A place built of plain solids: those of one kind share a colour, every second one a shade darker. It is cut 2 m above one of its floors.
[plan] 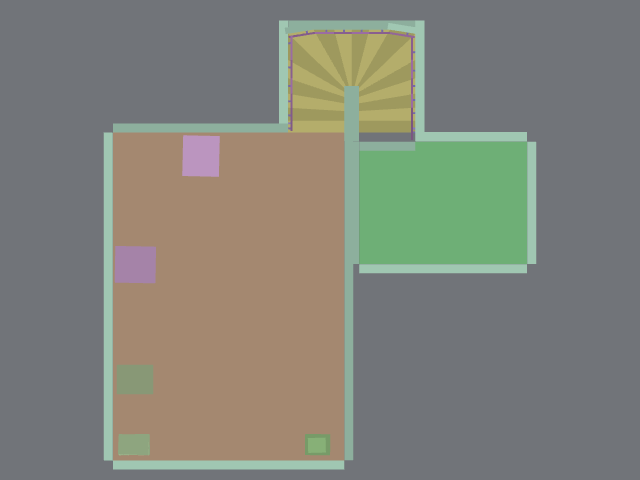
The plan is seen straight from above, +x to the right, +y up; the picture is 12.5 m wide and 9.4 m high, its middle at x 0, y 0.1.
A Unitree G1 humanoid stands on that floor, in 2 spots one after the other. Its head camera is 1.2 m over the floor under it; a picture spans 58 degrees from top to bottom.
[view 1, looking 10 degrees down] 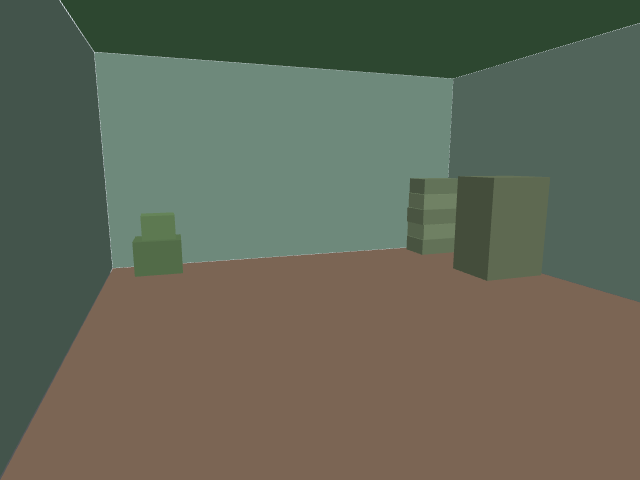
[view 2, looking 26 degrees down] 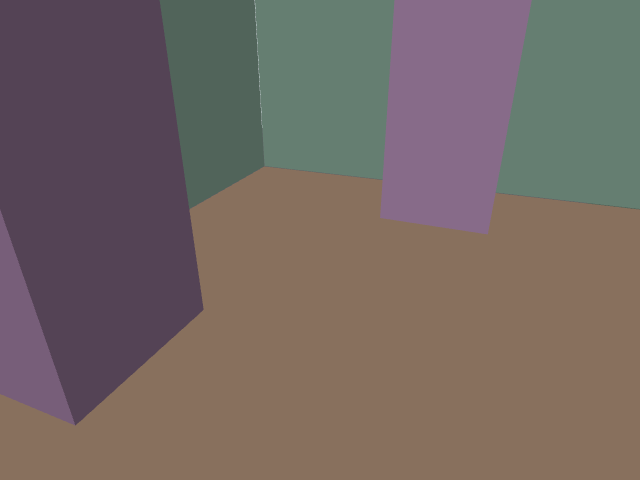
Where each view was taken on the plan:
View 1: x -0.21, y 1.20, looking -109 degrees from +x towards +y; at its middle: wall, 5.82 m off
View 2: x -2.09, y -1.42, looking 111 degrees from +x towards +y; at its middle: floor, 2.74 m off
